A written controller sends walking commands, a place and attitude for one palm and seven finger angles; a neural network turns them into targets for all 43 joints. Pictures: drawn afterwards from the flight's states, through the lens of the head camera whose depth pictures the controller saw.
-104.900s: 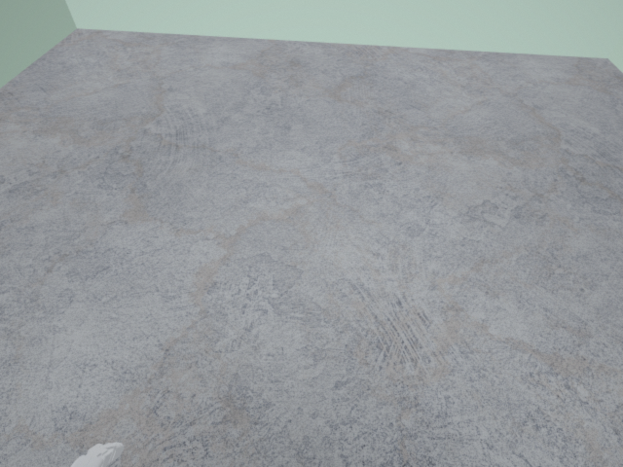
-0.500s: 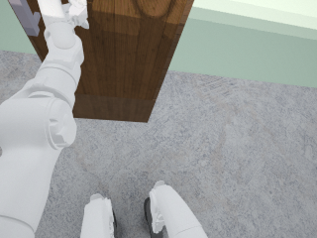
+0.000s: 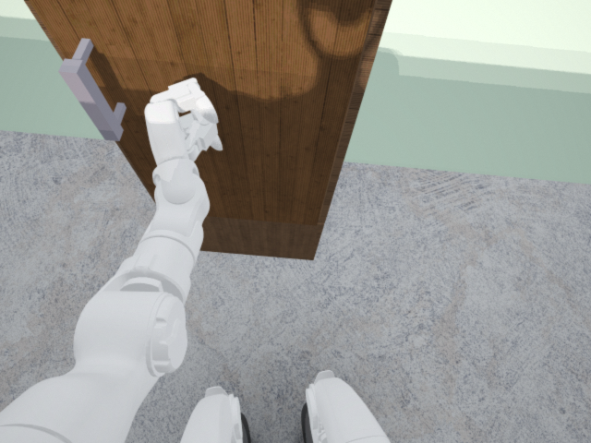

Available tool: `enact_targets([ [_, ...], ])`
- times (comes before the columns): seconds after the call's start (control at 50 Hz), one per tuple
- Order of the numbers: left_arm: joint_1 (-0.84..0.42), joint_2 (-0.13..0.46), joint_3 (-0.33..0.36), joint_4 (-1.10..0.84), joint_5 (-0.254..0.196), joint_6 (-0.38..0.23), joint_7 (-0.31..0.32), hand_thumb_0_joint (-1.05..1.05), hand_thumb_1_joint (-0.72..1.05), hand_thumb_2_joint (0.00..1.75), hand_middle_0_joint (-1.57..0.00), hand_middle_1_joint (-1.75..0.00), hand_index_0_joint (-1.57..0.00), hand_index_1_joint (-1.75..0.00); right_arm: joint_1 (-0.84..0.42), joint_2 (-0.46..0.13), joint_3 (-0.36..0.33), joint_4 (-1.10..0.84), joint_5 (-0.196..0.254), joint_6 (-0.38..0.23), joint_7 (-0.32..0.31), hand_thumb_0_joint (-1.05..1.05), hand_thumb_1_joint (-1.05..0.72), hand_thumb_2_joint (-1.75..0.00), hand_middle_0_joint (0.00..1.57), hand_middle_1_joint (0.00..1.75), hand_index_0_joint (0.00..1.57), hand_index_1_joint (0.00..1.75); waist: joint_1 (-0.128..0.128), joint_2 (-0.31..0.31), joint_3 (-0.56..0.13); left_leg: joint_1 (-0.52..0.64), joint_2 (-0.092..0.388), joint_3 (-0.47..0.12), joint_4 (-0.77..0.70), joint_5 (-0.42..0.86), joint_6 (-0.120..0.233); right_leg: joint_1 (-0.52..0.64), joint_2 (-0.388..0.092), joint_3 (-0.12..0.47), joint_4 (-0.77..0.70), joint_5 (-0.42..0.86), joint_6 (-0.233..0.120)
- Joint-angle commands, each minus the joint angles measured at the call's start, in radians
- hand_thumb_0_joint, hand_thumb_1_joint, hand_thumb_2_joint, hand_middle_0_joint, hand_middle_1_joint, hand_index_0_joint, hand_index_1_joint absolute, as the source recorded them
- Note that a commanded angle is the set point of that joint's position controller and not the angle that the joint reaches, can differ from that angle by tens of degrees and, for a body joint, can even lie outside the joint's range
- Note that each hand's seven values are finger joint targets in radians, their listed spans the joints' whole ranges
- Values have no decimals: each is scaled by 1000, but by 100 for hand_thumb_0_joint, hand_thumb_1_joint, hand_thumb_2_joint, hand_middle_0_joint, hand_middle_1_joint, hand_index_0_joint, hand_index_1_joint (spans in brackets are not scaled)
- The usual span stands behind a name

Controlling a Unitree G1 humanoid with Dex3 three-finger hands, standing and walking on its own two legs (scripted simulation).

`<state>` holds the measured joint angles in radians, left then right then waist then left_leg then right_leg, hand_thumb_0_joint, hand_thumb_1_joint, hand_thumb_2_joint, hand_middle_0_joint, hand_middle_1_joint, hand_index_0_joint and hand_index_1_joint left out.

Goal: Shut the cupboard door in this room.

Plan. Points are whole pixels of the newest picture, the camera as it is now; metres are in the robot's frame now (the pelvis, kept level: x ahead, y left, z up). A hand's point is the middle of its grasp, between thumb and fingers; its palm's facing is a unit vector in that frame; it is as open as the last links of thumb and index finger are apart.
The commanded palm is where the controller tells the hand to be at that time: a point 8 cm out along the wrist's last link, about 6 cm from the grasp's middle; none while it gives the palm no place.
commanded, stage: pull the fist back off the door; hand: left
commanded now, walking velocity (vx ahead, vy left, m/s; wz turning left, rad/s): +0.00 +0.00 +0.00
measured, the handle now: (99, 93) +0.59 +0.19 +0.06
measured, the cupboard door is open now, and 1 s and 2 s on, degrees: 0 0 0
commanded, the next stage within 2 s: draw the hand back to the body in 0.06 s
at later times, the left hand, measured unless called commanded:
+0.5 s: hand (146, 168) +0.43 +0.11 +0.11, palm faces +0.14 -0.99 -0.04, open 3.1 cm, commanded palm +0.38 +0.16 +0.12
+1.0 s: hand out of the picture +0.29 +0.20 +0.19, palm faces +0.20 -0.95 -0.25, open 3.5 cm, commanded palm +0.24 +0.25 +0.21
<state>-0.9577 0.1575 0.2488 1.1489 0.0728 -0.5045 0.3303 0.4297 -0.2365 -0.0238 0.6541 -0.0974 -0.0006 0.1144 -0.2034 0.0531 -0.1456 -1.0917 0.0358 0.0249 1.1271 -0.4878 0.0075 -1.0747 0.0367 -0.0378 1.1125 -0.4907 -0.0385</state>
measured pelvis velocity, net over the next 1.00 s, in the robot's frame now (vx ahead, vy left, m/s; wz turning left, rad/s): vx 0.02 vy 0.01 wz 0.03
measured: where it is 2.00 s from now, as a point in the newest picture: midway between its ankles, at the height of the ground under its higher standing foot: outside the picture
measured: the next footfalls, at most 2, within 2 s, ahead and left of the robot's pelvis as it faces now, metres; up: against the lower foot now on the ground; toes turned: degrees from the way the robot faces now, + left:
none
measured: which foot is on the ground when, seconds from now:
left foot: down 0.00-1.00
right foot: down 0.00-1.00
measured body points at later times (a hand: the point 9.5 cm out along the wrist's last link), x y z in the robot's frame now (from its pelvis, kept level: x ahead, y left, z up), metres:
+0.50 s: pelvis +0.02 -0.02 +0.05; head +0.10 -0.03 +0.49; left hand +0.41 +0.16 +0.12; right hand +0.11 -0.26 -0.08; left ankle +0.01 +0.12 -0.65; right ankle +0.01 -0.10 -0.65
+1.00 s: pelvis +0.02 +0.01 +0.09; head +0.01 -0.01 +0.54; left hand +0.27 +0.25 +0.20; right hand +0.21 -0.20 +0.01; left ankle +0.01 +0.12 -0.65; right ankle +0.01 -0.10 -0.65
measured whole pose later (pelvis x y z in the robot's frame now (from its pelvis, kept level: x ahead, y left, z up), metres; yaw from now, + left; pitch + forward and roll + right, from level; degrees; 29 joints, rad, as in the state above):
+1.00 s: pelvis +0.02 +0.01 +0.09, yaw +2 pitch -1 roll +0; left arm 0.10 0.27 0.06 0.02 -0.07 -0.07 0.08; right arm 0.18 -0.22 0.05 0.56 0.05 0.03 -0.09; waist 0.02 0.05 -0.02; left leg -0.20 -0.01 0.02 0.49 -0.26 0.02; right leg -0.18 0.01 -0.03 0.49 -0.28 -0.02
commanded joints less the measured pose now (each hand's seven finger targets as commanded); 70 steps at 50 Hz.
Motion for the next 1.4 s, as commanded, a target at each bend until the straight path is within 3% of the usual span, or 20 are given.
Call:
enact_targets([
  [0.0, -382, 100, -36, -286, -4, -90, -14, 0, 90, 90, -130, -150, -130, -150, 161, -141, -67, -48, 9, 7, -15, 0, -90, -90, 20, 30, 20, 30, 3, -15, -546, 336, -47, -13, -79, 411, 18, 405, -5, 41, -140, 576, 35],
  [0.1, -357, 41, -99, -310, -23, -97, -48, 0, 90, 90, -130, -150, -130, -150, 128, -130, -70, -40, 15, 15, -29, 0, -90, -90, 20, 30, 20, 30, -6, -25, -525, 366, -51, -6, -78, 440, 18, 425, -15, 48, -146, 659, 40],
  [0.16, -313, 44, -95, -279, -38, -87, -70, 0, 90, 90, -130, -150, -130, -150, 108, -129, -68, -42, 20, 22, -34, 0, -90, -90, 20, 30, 20, 30, 3, -55, -494, 338, -57, -2, -83, 418, 19, 451, -20, 56, -155, 676, 44],
  [0.22, -150, 110, -35, -412, -68, -74, -96, 0, 90, 90, -130, -150, -130, -150, 75, -126, -63, -95, 35, 28, -40, 0, -90, -90, 20, 30, 20, 30, 86, -26, -589, 379, -68, 20, -117, 467, 17, 599, -26, 70, -163, 792, 38],
  [0.28, 19, 119, -43, -540, -98, -31, -137, 0, 90, 90, -130, -150, -130, -150, 42, -121, -54, -145, 57, 35, -52, 0, -90, -90, 20, 30, 20, 30, 119, -81, -567, 385, -71, 27, -171, 456, 23, 718, -31, 81, -202, 872, 44],
  [0.32, 91, 95, -81, -641, -116, 4, -164, 0, 90, 90, -130, -150, -130, -150, 20, -117, -52, -164, 75, 37, -60, 0, -90, -90, 20, 30, 20, 30, 121, -98, -516, 426, -68, 30, -213, 442, 25, 743, -34, 77, -241, 886, 52],
  [0.38, 164, 80, -113, -756, -161, 46, -203, 0, 90, 90, -130, -150, -130, -150, -14, -119, -45, -181, 97, 32, -81, 0, -90, -90, 20, 30, 20, 30, 117, -121, -434, 495, -65, 24, -265, 414, 27, 753, -32, 71, -302, 825, 59],
  [0.44, 186, 86, -115, -787, -187, 68, -232, 0, 90, 90, -130, -150, -130, -150, -56, -118, -39, -168, 111, 19, -101, 0, -90, -90, 20, 30, 20, 30, 112, -140, -324, 530, -58, 14, -314, 337, 25, 708, -33, 67, -368, 655, 62],
  [0.48, 231, 73, -144, -839, -194, 74, -253, 0, 90, 90, -130, -150, -130, -150, -83, -116, -35, -172, 117, 8, -110, 0, -90, -90, 20, 30, 20, 30, 122, -68, -298, 591, -59, 15, -337, 341, 28, 699, -29, 62, -393, 601, 50],
  [0.58, 387, 92, -145, -903, -221, 114, -302, 0, 90, 90, -127, -147, -127, -147, -159, -118, -22, -194, 133, -16, -124, 0, -90, -90, 20, 30, 20, 30, 158, -42, -226, 656, -54, 3, -401, 307, 25, 694, -27, 43, -442, 466, 33],
  [0.66, 489, 130, -106, -1001, -253, 163, -324, 0, 90, 90, -116, -135, -116, -135, -222, -114, -7, -225, 143, -33, -135, 0, -90, -90, 20, 30, 20, 30, 190, -91, -178, 674, -53, 1, -455, 280, 25, 735, -32, 41, -484, 404, 34],
  [0.68, 548, 221, -156, -1033, -162, 212, -301, 0, 90, 90, -113, -132, -113, -132, -247, -98, -12, -228, 150, 5, -152, 0, -90, -90, 20, 30, 20, 30, 193, -91, -204, 719, -50, 4, -510, 287, 25, 813, -66, 99, -534, 435, 46],
  [0.72, 566, 201, -165, -1136, -154, 261, -278, 0, 90, 90, -108, -126, -108, -126, -294, -85, 2, -249, 151, 21, -174, 0, -90, -90, 20, 30, 20, 30, 194, -48, -142, 769, -51, 4, -560, 302, 28, 842, -65, 76, -569, 433, 43],
  [0.8, 682, 241, -122, -1212, -145, 326, -255, 0, 90, 90, -97, -114, -97, -114, -337, -81, 22, -251, 150, 23, -202, 0, -90, -90, 20, 30, 20, 30, 207, -73, -53, 855, -42, -5, -638, 324, 33, 862, -49, 43, -641, 392, 31],
  [0.88, 785, 234, -123, -1315, -143, 362, -249, 0, 90, 90, -86, -102, -86, -102, -356, -80, 30, -246, 146, -1, -207, 0, -90, -90, 20, 30, 20, 30, 212, -7, -5, 933, -35, -15, -701, 351, 29, 894, -41, 25, -695, 380, 21],
  [0.92, 835, 221, -123, -1358, -143, 375, -246, 0, 90, 90, -81, -96, -81, -96, -358, -76, 39, -245, 140, -11, -206, 0, -90, -90, 20, 30, 20, 30, 213, -16, 8, 960, -32, -21, -729, 361, 24, 911, -38, 13, -710, 379, 21],
  [1.2, 1178, 334, 90, -1671, -142, 389, -224, 0, 90, 90, -42, -54, -42, -54, -372, -77, 34, -220, 116, -85, -189, 0, -90, -90, 20, 30, 20, 30, 250, 34, 35, 996, -22, -42, -770, 487, 6, 998, -38, -3, -747, 450, 18],
  [1.28, 1267, 371, 165, -1704, -148, 388, -218, 0, 90, 90, -31, -42, -31, -42, -378, -83, 26, -205, 115, -107, -188, 0, -90, -90, 20, 30, 20, 30, 259, 41, 80, 977, -18, -45, -774, 460, 5, 979, -34, -3, -762, 427, 20],
  [1.36, 1332, 407, 239, -1765, -152, 374, -210, 0, 90, 90, -20, -30, -20, -30, -375, -79, 19, -207, 119, -118, -187, 0, -90, -90, 20, 30, 20, 30, 267, 37, 59, 976, -17, -42, -767, 461, 3, 989, -37, -4, -747, 423, 20],
  [1.38, 1335, 382, 214, -1736, -149, 377, -213, 0, 90, 90, -20, -30, -20, -30, -375, -85, 19, -197, 118, -127, -189, 0, -90, -90, 20, 30, 20, 30, 262, 38, 94, 967, -18, -43, -770, 446, 4, 967, -35, -4, -759, 411, 21],
])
